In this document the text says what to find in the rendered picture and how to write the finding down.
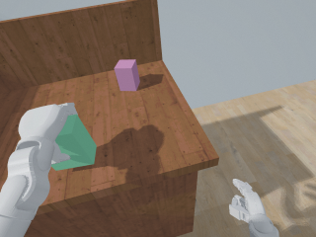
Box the table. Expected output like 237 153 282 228
0 0 219 237

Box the robot left forearm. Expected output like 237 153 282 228
0 136 55 237

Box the sponge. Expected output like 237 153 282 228
51 114 97 171

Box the robot right forearm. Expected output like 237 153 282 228
248 213 279 237

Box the right robot hand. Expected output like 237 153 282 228
229 179 267 223

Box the left robot hand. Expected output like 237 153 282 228
18 103 78 165

